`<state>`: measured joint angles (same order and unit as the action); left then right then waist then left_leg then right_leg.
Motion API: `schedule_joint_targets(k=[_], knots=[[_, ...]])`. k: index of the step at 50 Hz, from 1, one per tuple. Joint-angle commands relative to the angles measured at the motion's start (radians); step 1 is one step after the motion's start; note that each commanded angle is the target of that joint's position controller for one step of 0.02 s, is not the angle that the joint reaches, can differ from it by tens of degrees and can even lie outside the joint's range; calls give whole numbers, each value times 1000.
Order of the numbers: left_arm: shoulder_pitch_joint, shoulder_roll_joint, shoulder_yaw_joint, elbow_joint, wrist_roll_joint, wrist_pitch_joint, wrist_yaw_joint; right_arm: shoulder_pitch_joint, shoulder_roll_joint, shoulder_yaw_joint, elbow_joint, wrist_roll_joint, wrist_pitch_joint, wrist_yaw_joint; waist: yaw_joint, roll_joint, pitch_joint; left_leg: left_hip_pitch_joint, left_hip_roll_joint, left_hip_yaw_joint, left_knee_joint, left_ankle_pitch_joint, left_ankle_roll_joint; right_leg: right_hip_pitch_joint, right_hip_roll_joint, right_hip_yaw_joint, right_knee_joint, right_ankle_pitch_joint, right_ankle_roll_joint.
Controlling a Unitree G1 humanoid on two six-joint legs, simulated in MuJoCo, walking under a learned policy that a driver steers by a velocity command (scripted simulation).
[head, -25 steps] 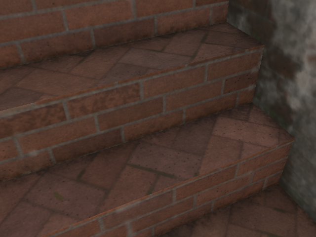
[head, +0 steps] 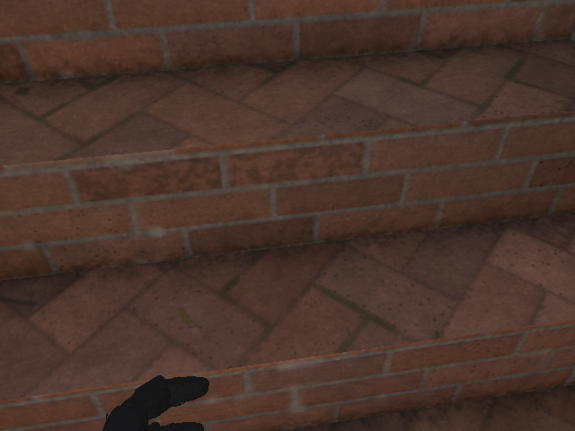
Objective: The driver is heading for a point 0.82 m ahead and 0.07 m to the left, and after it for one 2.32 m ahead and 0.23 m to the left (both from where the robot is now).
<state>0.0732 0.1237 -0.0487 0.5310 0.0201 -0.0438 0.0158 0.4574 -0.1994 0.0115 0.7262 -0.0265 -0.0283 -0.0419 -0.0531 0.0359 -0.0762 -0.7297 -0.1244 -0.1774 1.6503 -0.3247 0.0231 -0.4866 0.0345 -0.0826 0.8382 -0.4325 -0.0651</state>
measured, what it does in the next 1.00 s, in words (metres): steps to the left: left foot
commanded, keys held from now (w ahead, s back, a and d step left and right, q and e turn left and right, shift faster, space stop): w+q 0.36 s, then w+e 0.64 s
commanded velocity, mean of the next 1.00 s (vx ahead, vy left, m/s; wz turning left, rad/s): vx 0.39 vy -0.06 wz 0.08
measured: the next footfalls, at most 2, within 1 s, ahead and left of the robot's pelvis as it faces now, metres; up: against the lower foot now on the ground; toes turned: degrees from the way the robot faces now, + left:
left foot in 0.46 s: +0.10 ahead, +0.24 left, +0.00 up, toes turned +21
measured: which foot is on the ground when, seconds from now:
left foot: up 0.00-0.44, down 0.46-1.00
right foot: down 0.00-0.44, up 0.46-1.00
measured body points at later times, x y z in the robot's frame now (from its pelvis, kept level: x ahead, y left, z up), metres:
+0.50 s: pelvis +0.06 +0.14 +0.01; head +0.04 +0.16 +0.46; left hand +0.07 +0.40 -0.13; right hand +0.29 -0.03 -0.07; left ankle +0.07 +0.23 -0.70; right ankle +0.03 -0.10 -0.60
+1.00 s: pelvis +0.07 +0.18 +0.04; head +0.08 +0.22 +0.49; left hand +0.23 +0.36 -0.08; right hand +0.11 -0.09 -0.06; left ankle +0.07 +0.23 -0.70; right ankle +0.14 +0.01 -0.27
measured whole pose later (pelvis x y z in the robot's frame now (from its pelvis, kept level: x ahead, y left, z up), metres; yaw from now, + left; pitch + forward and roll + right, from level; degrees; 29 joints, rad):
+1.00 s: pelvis +0.07 +0.18 +0.04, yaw +3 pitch +1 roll -3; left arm 0.16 0.10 -0.05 0.69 -0.03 0.02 0.02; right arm 0.44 -0.23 -0.02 0.73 -0.06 0.02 -0.08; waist -0.01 -0.05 -0.01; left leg -0.23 0.08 0.31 0.49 -0.29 0.09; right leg -1.40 -0.02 0.17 2.42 -0.06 0.12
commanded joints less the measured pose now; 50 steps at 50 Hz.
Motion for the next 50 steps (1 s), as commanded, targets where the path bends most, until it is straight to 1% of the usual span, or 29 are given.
schedule_joint_targets(k=[1, 2, 3, 6, 10, 14, 15, 16, 18, 19, 20, 21, 22, 23, 24, 25, 27, 29, 31, 32, 35, 38, 39, 40, 41, 42, 46, 48, 50], knots=[[-39, 56, 41, -13, -9, -35, 2, -33, 54, 18, -127, -5, -3, 18, -68, -105, -8, -506, 118, -81, 477, 186, -51, 186, -399, 633, -435, -238, -171], [-32, 40, 35, 24, -2, -37, 0, -63, 40, 22, -126, -3, 5, 20, -80, -102, 35, -460, 129, -48, 467, 193, -58, 55, -362, 526, -460, -235, -155], [1, 78, 46, 78, 11, -40, 4, -101, 26, 22, -126, 5, 7, 19, -72, -93, 80, -443, 118, 19, 443, 238, -62, -19, -334, 421, -488, -228, -168], [62, 93, 40, 193, 42, -65, -15, -200, 38, 31, -111, 30, 0, 23, -38, -54, 75, -420, 105, 70, 589, 422, -9, -71, -326, 307, -493, -123, -182], [228, 142, 54, 284, 30, -66, -4, -312, 40, 37, -138, 49, -2, 44, 31, -66, 43, -559, 152, 9, 558, 381, 30, 214, -381, 267, -507, -63, -159], [207, 240, 85, 282, 17, -59, 10, -394, 37, 43, -164, 47, 29, 35, 32, -105, 109, -457, 247, 41, 214, 273, 19, 220, -418, 130, -605, -25, -122], [171, 279, 101, 266, 14, -56, 16, -404, 36, 49, -175, 35, 38, 40, 16, -84, 97, -354, 288, 100, 48, 251, 26, 183, -407, 74, -637, -22, -103], [178, 255, 94, 271, 9, -53, 15, -429, 8, 44, -169, 39, 45, 40, 33, -34, 83, -184, 282, 211, -145, 222, 35, 124, -390, 1, -667, -3, -105], [170, 304, 114, 293, 5, -35, 11, -426, 19, 40, -150, 42, 65, 24, 23, -87, 76, 79, 264, 288, -343, 19, 77, 76, -409, -75, -723, 166, -117], [158, 321, 122, 312, 1, -34, 13, -346, -25, 20, -128, 31, 68, 19, -12, -95, 48, 208, 243, 284, -470, -17, 102, 101, -400, -94, -673, 297, -123], [152, 317, 119, 314, -15, -21, 14, -213, -69, -9, -108, 24, 47, 16, -60, -122, 37, 293, 229, 265, -698, 0, 138, 172, -368, -120, -501, 513, -129], [133, 262, 104, 323, -32, -1, 8, -57, -114, -50, -34, 8, 29, 9, -123, -77, 13, 439, 142, 314, -1009, 64, 156, 220, -296, -157, -238, 707, -114], [58, 206, 75, 248, -41, -1, -9, -14, -114, -55, 5, -30, 19, 27, -131, -83, 28, 559, 152, 246, -1274, 187, 161, 136, -244, -143, 29, 699, -83], [8, 24, 39, 204, -25, -10, -32, 44, -161, -67, 86, -60, 34, 30, -45, 74, 38, 745, 298, -3, -1148, 971, 65, -246, -129, -29, 581, 75, 32], [251, -42, 39, 313, -48, -61, -30, 94, -223, -75, 67, -100, 42, 24, 18, 69, -156, 839, 452, -148, -1003, 1607, 26, -380, -23, 290, 1024, 54, 67], [412, 13, 66, 356, -106, -53, -12, 23, -231, -81, 28, -111, 52, 26, 70, -42, -215, 760, 531, -183, -1095, 1708, 85, -324, 15, 431, 1091, 149, 167], [327, 73, 75, 283, -90, -29, 21, -124, -184, -66, 29, -61, 56, 32, 110, 67, -120, 663, 530, -182, -1166, 1061, 143, -466, -17, 366, 1132, 203, 222], [177, 132, 83, 215, -40, 11, -1, -254, -148, -59, -28, -80, 50, -2, 120, 50, -71, 568, 497, -102, -1152, 847, 141, -461, 18, 403, 1216, 217, 215], [132, 126, 81, 196, -24, 34, -23, -243, -135, -56, -54, -89, 46, -37, 116, 3, -40, 533, 473, -15, -1161, 684, 109, -506, 59, 421, 1285, 276, 199], [142, 119, 77, 174, -16, 42, -23, -202, -135, -54, -71, -73, 52, -57, 117, 15, -7, 517, 465, 7, -1178, 589, 83, -549, 73, 425, 1318, 298, 189], [147, 85, 66, 141, -39, 65, -30, -142, -125, -34, -90, -51, 66, -75, 110, 41, 48, 478, 460, 36, -1233, 200, 33, -696, 90, 381, 1601, 389, 174], [70, 36, 47, 79, -64, 79, -23, -96, -148, -42, -117, -36, 89, -68, 92, 60, 145, 435, 404, 157, -1265, 219, 10, -798, 39, 295, 1502, 372, 198], [46, 25, 39, 68, -66, 82, -18, -88, -161, -44, -127, -41, 93, -69, 80, 72, 139, 442, 404, 175, -1274, 253, 21, -801, 24, 274, 1486, 368, 210], [35, 0, 23, 72, -67, 66, -12, -46, -200, -60, -114, -30, 84, -61, 64, 133, 103, 504, 417, 141, -1334, -24, 56, -883, 12, 230, 1507, 385, 211], [12, 1, 20, 64, -47, 66, -1, -5, -195, -64, -111, -19, 72, -62, 42, 148, 123, 552, 442, 103, -1376, -131, 86, -952, -7, 216, 1483, 378, 219], [-10, 5, 17, 79, -51, 62, 11, 36, -198, -66, -107, -24, 54, -52, 2, 178, 133, 611, 485, 39, -1441, -221, 115, -1068, -16, 212, 1578, 332, 212], [-2, -33, -8, 85, -55, 52, -6, 124, -190, -79, -49, -9, 45, -50, 11, -14, 144, 761, 502, 76, -1408, -43, 66, -1223, -81, 306, 1621, 313, 157], [73, -37, -13, 108, -47, 48, 5, -2, -181, -76, -48, -54, 36, -44, 59, -20, 109, 665, 482, 178, -1387, 31, 70, -1150, -67, 299, 1628, 391, 179], [72, -46, -16, 105, -51, 52, 20, -35, -177, -74, -34, -36, 32, -33, 73, -7, 118, 622, 470, 217, -1400, 34, 82, -1142, -82, 272, 1624, 390, 186]])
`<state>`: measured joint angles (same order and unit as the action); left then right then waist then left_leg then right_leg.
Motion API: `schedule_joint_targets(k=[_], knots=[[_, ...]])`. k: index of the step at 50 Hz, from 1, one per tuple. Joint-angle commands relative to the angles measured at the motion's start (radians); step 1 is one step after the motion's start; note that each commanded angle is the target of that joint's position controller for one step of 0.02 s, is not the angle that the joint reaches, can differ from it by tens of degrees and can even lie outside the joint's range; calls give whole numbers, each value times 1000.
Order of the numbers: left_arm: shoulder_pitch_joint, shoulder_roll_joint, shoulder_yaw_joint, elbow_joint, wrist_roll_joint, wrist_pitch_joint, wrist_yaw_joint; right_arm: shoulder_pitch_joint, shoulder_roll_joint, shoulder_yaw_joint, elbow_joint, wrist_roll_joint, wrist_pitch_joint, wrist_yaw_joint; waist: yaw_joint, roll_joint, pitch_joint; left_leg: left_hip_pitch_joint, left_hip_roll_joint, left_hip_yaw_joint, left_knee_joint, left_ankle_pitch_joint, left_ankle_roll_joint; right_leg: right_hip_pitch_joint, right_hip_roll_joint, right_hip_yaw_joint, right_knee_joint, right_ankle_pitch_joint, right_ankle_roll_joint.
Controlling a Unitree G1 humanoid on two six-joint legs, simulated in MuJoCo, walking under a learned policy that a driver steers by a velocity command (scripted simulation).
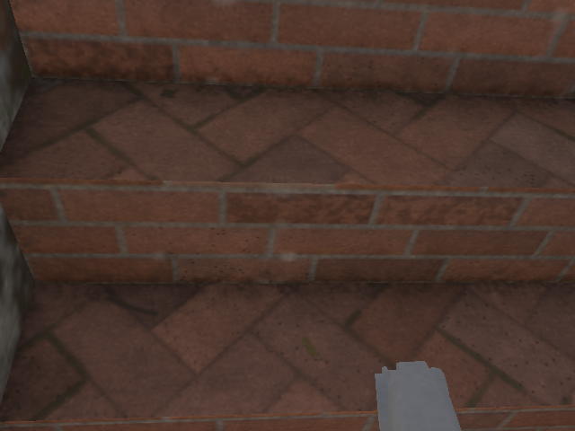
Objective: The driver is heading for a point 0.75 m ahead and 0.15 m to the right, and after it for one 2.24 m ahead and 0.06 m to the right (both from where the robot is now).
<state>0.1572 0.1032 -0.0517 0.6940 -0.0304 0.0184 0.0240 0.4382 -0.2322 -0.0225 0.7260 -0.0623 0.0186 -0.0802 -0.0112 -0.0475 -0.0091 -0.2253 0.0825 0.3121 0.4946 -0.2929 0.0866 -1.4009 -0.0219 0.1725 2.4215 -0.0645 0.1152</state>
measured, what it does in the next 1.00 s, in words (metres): climbs: right foot 0.24 m higher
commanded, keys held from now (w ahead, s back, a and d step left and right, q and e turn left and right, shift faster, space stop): w+e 0.60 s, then w+q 0.40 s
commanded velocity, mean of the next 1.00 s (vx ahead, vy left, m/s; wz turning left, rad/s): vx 0.50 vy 0.00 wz -0.33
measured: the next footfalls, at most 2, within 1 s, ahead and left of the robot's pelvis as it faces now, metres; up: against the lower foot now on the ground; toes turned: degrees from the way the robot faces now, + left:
right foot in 0.34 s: +0.24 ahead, -0.18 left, +0.24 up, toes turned -6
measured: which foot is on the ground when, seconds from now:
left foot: down 0.00-0.36, up 0.38-1.00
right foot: up 0.00-0.32, down 0.34-1.00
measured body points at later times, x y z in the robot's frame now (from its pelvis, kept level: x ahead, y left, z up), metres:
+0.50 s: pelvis +0.15 -0.10 +0.14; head +0.13 -0.11 +0.59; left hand +0.29 +0.13 +0.03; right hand +0.28 -0.39 +0.06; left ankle +0.02 +0.08 -0.29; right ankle +0.20 -0.18 -0.50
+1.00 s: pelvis +0.29 -0.12 +0.27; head +0.28 -0.15 +0.71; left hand +0.25 +0.07 +0.12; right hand +0.49 -0.28 +0.18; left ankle +0.43 -0.02 -0.16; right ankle +0.20 -0.18 -0.50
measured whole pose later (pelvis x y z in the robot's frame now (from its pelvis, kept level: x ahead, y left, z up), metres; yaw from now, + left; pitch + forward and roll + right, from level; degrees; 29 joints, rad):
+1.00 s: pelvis +0.29 -0.12 +0.27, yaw -14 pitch +4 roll +7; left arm 0.50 0.05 -0.05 1.07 0.00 -0.05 0.04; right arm 0.00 -0.02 0.14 0.70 0.01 -0.02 0.01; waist 0.07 -0.06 -0.08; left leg -1.36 -0.03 0.12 1.98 -0.17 0.10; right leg -0.09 -0.06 0.14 0.23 -0.16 -0.07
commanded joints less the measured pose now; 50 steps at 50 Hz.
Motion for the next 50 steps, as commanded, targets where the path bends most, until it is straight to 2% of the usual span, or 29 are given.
schedule_joint_targets(k=[1, 5, 8, 10, 11, 12, 13, 15, 16, 17, 18, 19, 20, 21, 22, 24, 25, 27, 30, 32, 35, 37, 38, 40, 43, 45, 47, 48, 50], knots=[[-31, -24, -18, -75, -7, -11, 10, -12, -140, -39, -23, 10, -14, 1, 33, 84, 54, 118, 259, -268, -261, -11, 25, -241, -41, 7, 29, -7, 5], [-126, -37, -36, -119, -20, -4, 9, 29, -202, -65, 5, 12, 5, 2, -18, 91, 69, 242, 299, -269, -342, -63, 83, -276, -115, -67, -161, -101, 0], [-210, -58, -49, -193, -31, -12, -6, 106, -232, -77, 35, 41, 27, -5, -47, 74, 87, 399, 348, -280, -362, -56, 90, -396, -165, -56, -260, -191, -44], [-349, -59, -69, -247, -12, -3, -25, 113, -264, -85, 34, 46, 22, -10, -79, 83, 88, 298, 334, -236, -508, -33, 99, -219, -194, -260, -459, -265, -60], [-405, -94, -82, -284, -14, 7, -31, 146, -272, -91, 75, 71, 32, -18, -79, 166, 95, 356, 373, -247, -553, 58, 119, -214, -231, -250, -489, -408, -100], [-382, -85, -86, -286, -20, 7, -47, 155, -259, -89, 107, 87, 41, -20, -61, 128, 91, 402, 360, -188, -557, 145, 101, -164, -230, -277, -549, -450, -132], [-364, -40, -74, -279, -40, 0, -60, 79, -226, -72, 115, 73, 44, -5, -41, 67, 82, 295, 304, -58, -573, 352, 77, 72, -181, -408, -726, -450, -174], [-313, 47, -14, -293, -15, -16, -66, 99, -307, -68, 183, 79, 18, -17, 63, 194, -128, 272, 290, -1, -379, 1747, 105, 558, 35, -503, -789, -584, -270], [-104, 79, 7, -266, 16, -26, -53, 60, -377, -67, 188, 75, 3, -6, 179, 246, -284, 321, 313, 6, -223, 1973, 157, 766, 85, -427, -912, -606, -308], [120, 198, 66, -219, 31, -22, -53, -4, -441, -83, 147, 94, -7, 3, 281, 217, -419, 346, 289, -15, 0, 2015, 175, 1003, 177, -317, -1165, -642, -316], [281, 220, 93, -144, 39, 10, -46, -94, -450, -95, 106, 87, -32, 25, 330, 196, -418, 59, 259, -86, 211, 1628, 150, 1193, 138, 21, -1345, -698, -384], [345, 378, 146, -112, 61, 22, -17, -178, -290, -58, 43, 80, -57, 59, 281, -167, -409, -307, 56, -189, 591, 605, 107, 1314, -106, 771, -1776, -1186, -540], [238, 379, 138, -91, 62, 1, 4, -354, -245, -64, 10, 50, -95, 110, 233, -69, -383, -421, -114, -457, 1132, 304, 79, 1214, -167, 1135, -2115, -1358, -519], [183, 321, 102, -63, 68, -17, 9, -493, -85, -31, -97, 42, -119, 141, 146, -54, -241, -569, -135, -545, 1567, 260, 56, 1051, -201, 1100, -2175, -1101, -410], [146, 223, 79, -20, 48, -29, -14, -533, 45, 19, -179, 20, -126, 148, 57, -25, -97, -648, -137, -503, 1723, 249, 62, 918, -143, 859, -2070, -956, -329], [57, 70, 51, 64, 20, -68, -59, -386, 109, 70, -173, 7, -115, 138, -65, 20, 67, -768, -98, -478, 1830, 296, 97, 787, -33, 477, -1914, -790, -223], [136, 74, 55, 101, 0, -79, -67, -339, 62, 79, -146, -32, -129, 135, -28, 16, 57, -645, -78, -479, 1548, 336, 94, 919, 75, 336, -1917, -533, -167], [188, 139, 88, 104, 2, -112, -63, -428, -7, 70, -155, -46, -154, 123, 0, -29, 23, -723, -155, -403, 1369, 196, 12, 1201, 98, 320, -1920, -124, -264], [384, 163, 106, 121, 23, -123, -52, -555, -16, 59, -170, -4, -138, 119, 74, -30, -150, -644, -214, -368, 1173, 41, -75, 1489, 53, 309, -1951, 319, -249], [432, 119, 95, 132, 22, -108, -34, -561, 50, 63, -144, 28, -117, 137, 74, 17, -175, -684, -199, -338, 1125, 84, -71, 1513, 16, 319, -1971, 200, -237], [454, 81, 75, 166, 27, -98, -16, -547, 141, 73, -102, 74, -95, 146, 62, -61, -140, -755, -164, -292, 1106, 133, -56, 1384, -65, 373, -2043, -105, -259], [478, 82, 75, 204, 51, -93, -8, -515, 156, 69, -60, 69, -83, 134, 67, -139, -114, -785, -174, -274, 1354, 186, -35, 1256, -116, 426, -2092, -302, -330], [486, 93, 70, 212, 84, -106, -16, -528, 155, 62, -47, 81, -83, 122, 87, -185, -85, -897, -195, -281, 1641, 135, -25, 1222, -172, 482, -2115, -362, -396], [533, 84, 72, 258, 105, -118, -19, -610, 217, 79, -78, 111, -88, 97, 147, -168, 54, -1264, -247, -444, 2102, -20, 3, 1279, -237, 470, -2103, -427, -401], [553, 37, 48, 298, 85, -120, -28, -660, 241, 102, -130, 96, -99, 99, 156, 5, 85, -1528, -225, -500, 2286, -23, 18, 1377, -240, 311, -2034, -283, -310], [414, 65, 40, 284, 62, -102, -22, -761, 228, 127, -204, 69, -93, 111, 102, 56, 66, -1301, -165, -363, 1840, 183, -5, 1079, -159, 171, -2164, -279, -239], [380, 59, 14, 319, 54, -92, 19, -926, 247, 160, -276, 69, -81, 91, 122, -62, 106, -1108, -109, -216, 1651, 241, -22, 819, -187, 139, -2394, -123, -289], [354, 104, 17, 344, 40, -83, 30, -861, 251, 175, -264, 66, -73, 83, 75, -94, 40, -918, -91, -107, 1494, 244, -7, 810, -172, 35, -2488, 56, -295], [429, 203, 38, 388, -22, -67, 42, -784, 179, 161, -233, 64, -83, 75, 39, -151, -130, -456, -122, -42, 1096, -59, 43, 961, -181, -145, -2431, 965, -309]])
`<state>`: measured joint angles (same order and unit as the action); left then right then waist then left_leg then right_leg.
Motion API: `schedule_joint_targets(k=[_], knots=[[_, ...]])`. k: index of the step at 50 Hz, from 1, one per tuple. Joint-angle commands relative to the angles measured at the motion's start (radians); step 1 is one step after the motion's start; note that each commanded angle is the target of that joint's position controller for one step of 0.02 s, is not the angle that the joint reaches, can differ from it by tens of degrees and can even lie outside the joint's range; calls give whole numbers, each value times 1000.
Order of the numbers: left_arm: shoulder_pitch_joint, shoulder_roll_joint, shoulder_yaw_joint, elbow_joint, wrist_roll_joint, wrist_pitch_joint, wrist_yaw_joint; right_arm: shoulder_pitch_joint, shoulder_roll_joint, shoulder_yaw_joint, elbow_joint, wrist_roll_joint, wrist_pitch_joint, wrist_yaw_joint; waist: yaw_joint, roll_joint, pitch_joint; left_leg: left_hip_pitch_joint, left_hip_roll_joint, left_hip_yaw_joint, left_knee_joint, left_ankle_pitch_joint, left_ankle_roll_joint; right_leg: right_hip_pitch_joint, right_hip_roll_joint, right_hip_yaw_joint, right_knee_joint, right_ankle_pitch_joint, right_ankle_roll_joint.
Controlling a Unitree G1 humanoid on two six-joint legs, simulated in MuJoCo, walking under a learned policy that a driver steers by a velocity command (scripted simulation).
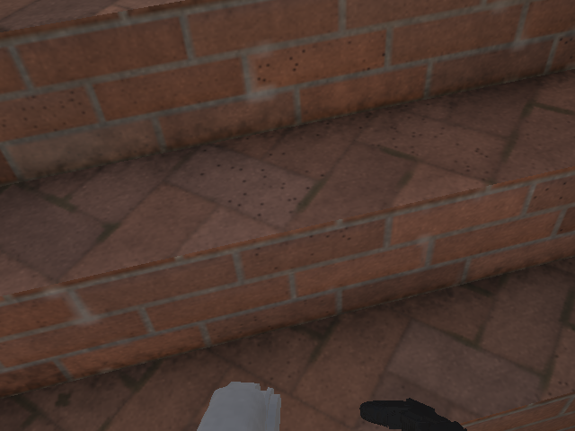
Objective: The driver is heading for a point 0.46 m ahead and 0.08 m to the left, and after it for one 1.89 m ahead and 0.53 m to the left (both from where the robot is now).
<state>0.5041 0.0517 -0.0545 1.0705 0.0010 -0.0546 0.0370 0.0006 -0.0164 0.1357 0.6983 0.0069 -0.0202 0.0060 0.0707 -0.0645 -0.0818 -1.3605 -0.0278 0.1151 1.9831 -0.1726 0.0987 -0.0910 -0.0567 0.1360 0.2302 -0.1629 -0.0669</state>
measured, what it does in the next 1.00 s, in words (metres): climbs, turning left: left foot 0.24 m higher, then right foot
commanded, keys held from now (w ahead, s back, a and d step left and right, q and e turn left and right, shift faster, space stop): w+q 0.60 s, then w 0.26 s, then w+e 0.14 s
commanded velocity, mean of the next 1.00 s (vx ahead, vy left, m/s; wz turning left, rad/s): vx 0.50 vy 0.00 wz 0.40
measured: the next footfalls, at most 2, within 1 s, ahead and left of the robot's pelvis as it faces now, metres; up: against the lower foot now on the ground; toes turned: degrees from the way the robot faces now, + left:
left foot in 0.14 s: +0.13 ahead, +0.13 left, +0.24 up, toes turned +1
right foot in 0.52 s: +0.17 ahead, -0.13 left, +0.24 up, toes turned +14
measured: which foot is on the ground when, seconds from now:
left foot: up 0.00-0.12, down 0.14-0.50, up 0.52-0.90, down 0.92-0.96, up 0.98-1.00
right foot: down 0.00-0.12, up 0.14-0.50, down 0.52-1.00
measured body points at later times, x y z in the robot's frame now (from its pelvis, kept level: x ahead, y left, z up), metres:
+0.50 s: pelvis +0.10 +0.00 +0.17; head +0.07 -0.02 +0.62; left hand +0.24 +0.20 +0.08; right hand +0.19 -0.21 +0.02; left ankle +0.09 +0.12 -0.52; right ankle +0.18 -0.10 -0.50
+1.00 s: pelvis +0.17 +0.09 +0.23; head +0.20 +0.10 +0.68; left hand +0.04 +0.28 +0.09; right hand +0.49 +0.11 +0.20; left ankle +0.14 +0.21 -0.29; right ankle +0.14 -0.14 -0.51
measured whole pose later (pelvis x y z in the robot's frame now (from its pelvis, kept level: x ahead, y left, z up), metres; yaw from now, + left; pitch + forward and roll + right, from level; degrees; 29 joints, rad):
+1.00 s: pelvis +0.17 +0.09 +0.23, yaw +26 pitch +5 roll +2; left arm 0.48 0.15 0.01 0.89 0.04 -0.04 0.07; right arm -0.06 -0.12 0.11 0.48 -0.02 -0.06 0.05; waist 0.08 -0.01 -0.04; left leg -0.98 0.07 0.07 1.76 -0.50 -0.01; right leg -0.04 -0.20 -0.10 0.31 -0.21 0.07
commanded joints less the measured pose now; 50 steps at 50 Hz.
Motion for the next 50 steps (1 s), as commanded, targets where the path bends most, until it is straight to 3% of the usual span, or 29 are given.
schedule_joint_targets(k=[1, 2, 3, 4, 6, 8, 9, 10, 12, 15, 19, 21, 22, 23, 25, 26, 27, 28, 30, 33, 34, 36, 41, 43, 46, 47, 48, 49, 50], knots=[[117, 264, 40, 53, -31, 7, 34, -235, -105, -43, -130, -1, -36, 5, -94, -172, -189, 775, -122, 250, -340, -318, 12, -154, -135, -175, -77, 1880, -145], [170, 329, 65, 59, -27, 5, 39, -63, -119, -46, -52, 9, -29, 16, -97, -257, -221, 825, -102, 156, -514, -448, 38, -23, -204, -161, 90, 2185, -180], [235, 327, 67, 57, -19, -7, 16, 32, -142, -61, -12, 5, -25, 26, -76, -157, -325, 1016, -90, -1, -528, -403, 79, -88, -244, -128, 186, 2297, -179], [148, 385, 74, 28, -22, -34, -7, 214, -222, -87, 35, -20, 0, 24, -164, -119, -411, 1094, -110, -75, -613, -396, 61, -29, -280, -133, 169, 2065, -225], [-213, 381, 68, -119, 3, -35, -15, 329, -297, -140, 129, -36, 63, 15, -266, 35, -339, 1161, -139, -98, -806, -347, 12, -160, -230, -176, 258, 1483, -252], [-439, 173, 33, -224, 18, -23, -37, 232, -215, -129, 185, -64, 78, 3, -205, 260, -51, 899, -29, -469, -1178, -347, 191, -422, 2, -186, 1013, 357, -144], [-459, 124, 29, -299, -1, -27, -65, 136, -155, -98, 125, -129, 51, -13, -136, 315, -4, 764, 115, -893, -1384, -629, 309, -641, 123, -1, 1593, 22, -70], [-431, 58, 2, -356, 7, -39, -92, 158, -111, -84, 144, -100, 14, -10, -88, 217, 84, 653, 146, -964, -1424, -790, 291, -790, 133, 54, 1842, -28, -85], [-385, 21, -29, -394, 53, -49, -112, 236, -137, -104, 212, -17, -21, 4, -40, 72, 164, 683, 111, -843, -1401, -703, 190, -964, 101, 18, 1914, 53, -91], [-280, 122, -21, -364, 26, -32, -104, 132, -114, -97, 197, -23, -10, -7, 66, 60, 203, 517, 65, -685, -1425, -587, 166, -932, 63, -53, 1824, 113, 7], [-359, 137, -35, -384, 30, -2, -51, 171, -267, -135, 123, -52, -22, -57, 12, 87, 78, 482, 93, -623, -1429, -494, 218, -815, 18, -148, 1497, 102, 80], [-414, 136, -43, -386, 14, 7, -24, 112, -248, -141, 52, -40, -1, -76, -11, 111, 30, 364, 47, -538, -1483, -414, 206, -514, 34, -174, 1156, -41, 88], [-425, 135, -47, -389, 16, 11, -22, 147, -249, -145, 40, -2, 12, -87, -37, 149, 14, 342, 30, -503, -1539, -404, 199, -339, 51, -232, 886, -142, 84], [-331, 180, -1, -347, -26, 32, -4, 158, -279, -149, 53, -11, 4, -86, 0, 199, -59, 395, 57, -554, -1585, -407, 217, -137, 67, -304, 786, -168, 98], [-34, 237, 53, -238, -47, 42, 12, 92, -221, -124, 47, -29, -30, -49, 115, 166, -70, 425, 16, -534, -1243, -441, 142, 123, 22, -124, 360, -199, 49], [50, 237, 61, -198, -33, 26, -12, 68, -136, -104, 33, -35, -65, -9, 126, -8, -68, 380, -96, -362, -817, -204, 88, 214, -68, 40, 270, -206, 10], [66, 210, 42, -189, 39, 20, -34, 105, -78, -98, 14, -25, -88, 25, 67, -115, -80, 162, -177, -331, -340, -225, 25, 354, -237, 288, 318, 231, -66], [54, 313, 74, -232, 79, -5, -19, 248, -123, -99, 28, 0, -110, 47, 7, -150, -226, 77, -120, -353, -139, -190, -26, 409, -417, 717, 94, -158, -225], [-133, 181, 47, -241, 76, 19, -16, 45, -116, -86, -54, 1, -70, 43, -36, 82, -3, 28, -41, -304, 209, 28, -74, 70, -267, 353, 153, -185, -185], [-83, 124, 47, -198, 42, -25, -12, 82, -130, -74, -78, -1, -62, 52, -69, 36, 102, -3, 3, -341, 130, 20, -77, 50, -219, 122, 102, -31, -174], [-110, 68, 18, -170, 109, -35, -28, 14, -119, -81, -110, 6, -29, 45, -83, 37, 79, 81, -73, -235, 500, -44, -82, -38, -200, 45, 113, 282, -130], [-180, 162, 37, -188, 78, -62, -23, 122, -147, -85, -176, 18, 4, 49, -186, -48, 91, 26, -9, -318, 531, -164, -94, -2, -232, -35, 118, 385, -105], [-38, 251, 70, -235, 52, -44, 45, -88, -125, -56, -270, -6, 29, 19, -66, 78, 215, 16, 74, -248, 102, -88, -124, -53, -230, -109, -63, 68, -98], [85, 266, 80, -215, 55, -31, 55, -127, -95, -44, -287, -28, 27, 19, -17, 32, 131, 29, 86, -136, 82, -71, -130, 85, -300, -60, -101, 209, -134], [110, 287, 100, -206, 33, -29, 64, -173, -88, -36, -349, 10, -12, 26, -9, -40, 106, -212, 154, -200, 14, -328, -141, 432, -321, -45, -15, 475, -103], [122, 321, 117, -212, 13, 5, 62, -189, -79, -16, -369, -11, -21, 39, -17, -21, 47, -47, 192, -114, -289, -350, -130, 386, -302, -79, -39, 453, -78], [256, 230, 103, -172, 13, 22, 51, -323, -118, -22, -386, -38, -57, 47, 60, 103, 43, 98, 123, -30, -441, -427, -103, 350, -225, -136, 99, 779, -72], [249, 215, 91, -170, 40, 34, 28, -333, -117, -20, -395, -54, -99, 57, 46, 92, -15, 434, 59, 9, -764, -470, -75, 208, -159, -185, 285, 1150, -47], [118, 268, 96, -223, 60, 25, 7, -74, -275, -87, -307, -45, -121, 56, -27, 40, -185, 959, 16, -64, -1033, -42, -67, 49, -190, -106, 452, 1447, -33]])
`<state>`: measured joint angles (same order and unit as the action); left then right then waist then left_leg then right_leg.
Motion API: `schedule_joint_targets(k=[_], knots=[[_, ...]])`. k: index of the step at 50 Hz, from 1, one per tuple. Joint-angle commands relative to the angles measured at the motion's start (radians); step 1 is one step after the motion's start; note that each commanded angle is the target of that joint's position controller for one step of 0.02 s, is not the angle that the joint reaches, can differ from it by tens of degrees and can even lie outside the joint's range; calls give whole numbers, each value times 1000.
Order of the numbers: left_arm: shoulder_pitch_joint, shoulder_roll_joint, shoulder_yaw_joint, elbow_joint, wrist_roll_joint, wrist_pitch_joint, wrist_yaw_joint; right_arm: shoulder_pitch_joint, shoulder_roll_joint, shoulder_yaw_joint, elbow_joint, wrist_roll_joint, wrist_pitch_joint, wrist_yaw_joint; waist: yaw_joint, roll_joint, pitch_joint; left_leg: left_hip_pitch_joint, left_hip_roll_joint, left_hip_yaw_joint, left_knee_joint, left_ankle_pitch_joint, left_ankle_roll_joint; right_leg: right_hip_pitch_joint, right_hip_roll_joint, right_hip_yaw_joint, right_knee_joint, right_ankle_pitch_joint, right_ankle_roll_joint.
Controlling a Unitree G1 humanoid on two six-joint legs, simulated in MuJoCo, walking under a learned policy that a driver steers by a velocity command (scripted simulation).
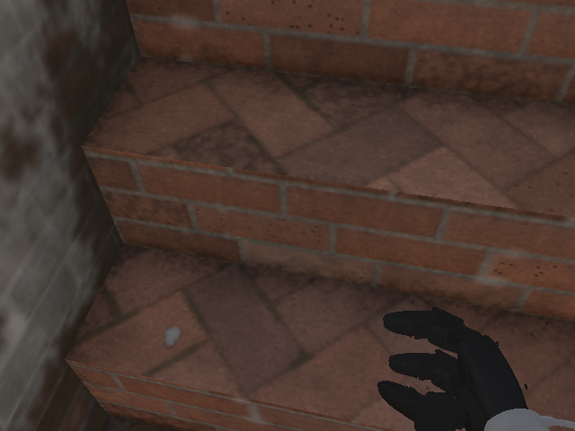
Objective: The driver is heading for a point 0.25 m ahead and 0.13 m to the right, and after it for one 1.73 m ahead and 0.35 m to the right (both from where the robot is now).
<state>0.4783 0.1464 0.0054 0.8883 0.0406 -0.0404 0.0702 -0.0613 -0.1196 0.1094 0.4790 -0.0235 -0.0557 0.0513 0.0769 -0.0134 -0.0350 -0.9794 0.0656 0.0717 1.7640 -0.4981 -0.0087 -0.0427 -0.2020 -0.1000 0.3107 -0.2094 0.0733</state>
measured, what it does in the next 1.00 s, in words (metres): steps on the spot, turning right: left foot, then right foot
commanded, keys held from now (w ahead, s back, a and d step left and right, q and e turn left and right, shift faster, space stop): w+e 0.50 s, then e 0.20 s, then q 0.30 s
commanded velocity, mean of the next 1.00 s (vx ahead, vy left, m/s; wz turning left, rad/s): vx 0.35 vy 0.00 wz -0.33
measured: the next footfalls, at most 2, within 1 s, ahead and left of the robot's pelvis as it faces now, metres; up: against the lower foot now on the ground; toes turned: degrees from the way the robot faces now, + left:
left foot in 0.08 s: +0.03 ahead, +0.19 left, +0.00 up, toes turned +1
right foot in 0.52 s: -0.04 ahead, -0.07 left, +0.01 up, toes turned -25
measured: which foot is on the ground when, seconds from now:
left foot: up 0.00-0.06, down 0.08-0.48, up 0.50-0.82, down 0.84-1.00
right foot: down 0.00-0.04, up 0.06-0.50, down 0.52-0.78, up 0.80-1.00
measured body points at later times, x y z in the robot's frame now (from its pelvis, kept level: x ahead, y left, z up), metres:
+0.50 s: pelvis +0.08 +0.04 +0.04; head +0.14 +0.06 +0.48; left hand +0.45 +0.06 +0.02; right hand -0.06 -0.24 -0.06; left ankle +0.00 +0.22 -0.69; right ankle -0.03 -0.06 -0.69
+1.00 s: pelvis +0.01 +0.05 +0.02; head +0.07 +0.04 +0.47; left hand +0.17 +0.28 -0.10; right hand +0.09 -0.22 -0.10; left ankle -0.06 +0.19 -0.72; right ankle +0.06 -0.12 -0.42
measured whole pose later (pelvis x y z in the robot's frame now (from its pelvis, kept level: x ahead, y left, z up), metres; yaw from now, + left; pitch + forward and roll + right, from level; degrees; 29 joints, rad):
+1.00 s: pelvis +0.01 +0.05 +0.02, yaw -19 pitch +1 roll -2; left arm 0.28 0.22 0.02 0.68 -0.02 -0.02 0.01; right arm 0.12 -0.21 -0.06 0.76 -0.04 0.00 -0.06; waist 0.08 0.06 0.12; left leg 0.01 0.11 0.19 0.34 -0.09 0.10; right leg -1.22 0.09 0.08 2.01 -0.68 0.06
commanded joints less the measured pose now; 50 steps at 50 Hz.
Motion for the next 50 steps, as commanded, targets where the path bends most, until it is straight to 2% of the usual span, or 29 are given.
schedule_joint_targets(k=[1, 2, 4, 5, 6, 8, 10, 13, 17, 19, 21, 22, 24, 25, 26, 27, 28, 30, 31, 33, 36, 38, 39, 40, 41, 43, 44, 48, 50], knots=[[-21, 284, 63, -97, -18, -17, -32, 233, -208, -104, 12, 12, -54, -11, -151, -195, -314, 802, -4, -167, -1153, 441, 68, -18, -123, 259, 386, 1338, -197], [-241, 309, 84, -202, -58, -23, -39, 364, -244, -143, 108, -15, -37, -34, -220, -145, -253, 881, 42, -191, -1515, 576, 125, -27, -20, 247, 562, 1058, -169], [-390, -2, 1, -281, -71, -62, -63, 293, -185, -122, 264, -88, 48, -51, -80, 112, 117, 1056, 151, -138, -1616, 1003, 138, -736, 256, 251, 1341, -375, -146], [-297, -103, -21, -289, -40, -128, -105, 401, -279, -153, 315, -120, 34, -33, -53, 208, 53, 1269, 213, -61, -1044, 2174, 101, -1134, 371, 272, 1817, -565, -141], [-145, -22, 13, -239, -81, -136, -113, 438, -308, -188, 325, -134, 48, -22, -36, 141, -93, 1346, 292, -66, -1057, 2230, 162, -1268, 383, 253, 1946, -456, -84], [-140, 22, 2, -223, -114, -80, -90, 337, -284, -206, 293, -59, 57, -8, -53, 223, -206, 1275, 356, -112, -1244, 1380, 200, -1309, 194, 260, 1858, -312, -10], [-221, -10, -29, -288, -90, -11, -59, 208, -241, -178, 268, -36, 42, -69, 6, 268, -68, 1048, 404, -126, -1369, 1300, 202, -1316, 176, 296, 2105, -281, 9], [-461, 31, -44, -439, 24, -15, -87, 529, -258, -205, 366, -11, 52, -152, -141, 67, -185, 1615, 342, -213, -1242, 1722, 145, -1602, 174, 239, 2016, -286, -55], [-612, -22, -91, -520, -4, -39, -144, 471, -275, -231, 335, -39, 84, -177, -142, 6, -272, 1434, 292, -138, -1370, 1562, 85, -1294, 87, 135, 1522, -94, -59], [-706, -72, -123, -557, -25, -19, -149, 352, -333, -235, 298, -1, 97, -166, -88, 74, -193, 1021, 250, -72, -1517, 1651, 123, -883, 124, -3, 1098, -228, -38], [-682, 48, -70, -492, -6, -26, -124, 347, -316, -217, 305, -20, 86, -158, -60, 3, -252, 1065, 87, 16, -1317, 2279, 25, -531, 272, -78, 768, 67, -112], [-601, 70, -42, -473, -48, -6, -118, 378, -437, -254, 278, 3, 53, -158, -28, 203, -274, 1158, 178, -71, -1228, 2277, 83, -475, 216, 29, 373, 18, -139], [-482, 157, 20, -345, -46, 32, -133, 375, -356, -244, 193, 66, 22, -153, -22, 133, -267, 1214, 139, -84, -1004, 1482, 46, -218, 156, 135, -298, 474, -191], [-487, 169, 29, -293, -17, 51, -125, 356, -296, -233, 167, 74, 4, -136, -47, -119, -184, 910, -36, -7, -616, 725, -71, -29, 118, 94, -341, 716, -235], [-380, 139, 7, -211, 44, 50, -107, 288, -206, -219, 131, 59, -24, -118, -20, -359, 42, 28, -217, 34, 252, -415, -141, 352, -58, 195, -335, 1140, -320], [-335, 167, 2, -118, 111, 46, -87, 272, -21, -157, 127, 92, -53, -129, -58, -474, 70, -430, -311, -94, 919, -728, -119, 490, -137, 101, 26, 1937, -311], [-258, 216, 32, -47, 143, 31, -68, 240, -52, -136, 51, 112, -65, -134, -37, -341, -41, -798, -296, -115, 1160, -824, -128, 757, -270, 202, 277, 2192, -357], [-209, 239, 67, -31, 41, 21, -42, 179, -26, -54, -42, 80, -77, -96, -23, -61, -210, -1022, -132, -150, 962, -681, -53, 889, -251, 189, 268, 1493, -254], [-58, 245, 78, -32, 40, 27, -50, 32, -59, -27, -44, 45, -84, -90, 107, -25, -306, -999, -75, -1, 861, -609, -76, 1122, -192, 257, 365, 1638, -276], [-63, 316, 108, -90, -12, 45, -17, -104, -62, 9, -151, -42, -95, -88, 102, -70, -424, -746, 23, -46, 510, -474, -87, 1014, -119, 423, 394, 1724, -323], [-578, 284, 72, -331, -35, 35, -24, 281, -111, -12, 10, -22, -45, -36, -218, -7, -416, 308, 40, -95, -523, -61, -44, 150, -88, 413, 137, 1153, -338], [-550, 266, 85, -336, -92, 25, -59, 349, -213, -104, 86, -28, -29, -74, -240, 26, -267, 865, -10, -107, -1182, 522, 50, -148, 104, 303, 359, 1256, -214], [-567, 296, 102, -320, -84, -5, -63, 390, -156, -120, 136, -7, -8, -96, -278, -105, -160, 937, 15, -187, -1603, 563, 121, -165, 92, 331, 526, 974, -179], [-385, 192, 105, -260, -76, -18, -103, 278, -176, -114, 193, -8, 0, -106, -97, 239, -89, 1355, 156, -272, -1516, 1031, 170, -768, 301, 274, 967, -226, -71], [-62, 143, 92, -176, -99, -8, -98, 159, -210, -147, 231, -24, 4, -105, 42, 342, -284, 1276, 326, -370, -1144, 1304, 297, -854, 278, 387, 1396, -361, -44], [-286, 78, 47, -230, -91, -30, -67, 256, -124, -140, 281, -13, 15, -97, -68, 226, 37, 1395, 180, -124, -1465, 1216, 181, -1303, 321, 279, 1595, -475, -75], [-247, 85, 41, -230, -95, -41, -69, 275, -123, -160, 298, -41, 14, -97, -75, 184, 50, 1444, 281, -133, -1339, 1612, 193, -1395, 354, 236, 1778, -615, -59], [-75, 101, 16, -191, -82, -3, -72, 67, -188, -183, 206, -4, 32, -100, 42, 52, 52, 1120, 284, 10, -1466, 1178, 161, -1280, 265, 236, 1795, -501, -39], [-27, 120, 8, -291, -25, 52, -26, -132, -223, -163, 99, -16, 91, -107, 172, 123, 69, 639, 188, 134, -1573, 1173, 153, -893, 306, 81, 1626, -316, 35]])
Velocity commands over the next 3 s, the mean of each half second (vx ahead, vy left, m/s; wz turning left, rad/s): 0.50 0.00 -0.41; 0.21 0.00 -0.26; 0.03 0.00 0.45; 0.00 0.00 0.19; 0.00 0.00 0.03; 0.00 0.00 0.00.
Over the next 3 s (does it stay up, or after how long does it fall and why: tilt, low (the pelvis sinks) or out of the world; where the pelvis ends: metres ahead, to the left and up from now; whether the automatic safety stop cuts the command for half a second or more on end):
stays up -0.68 0.03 -0.66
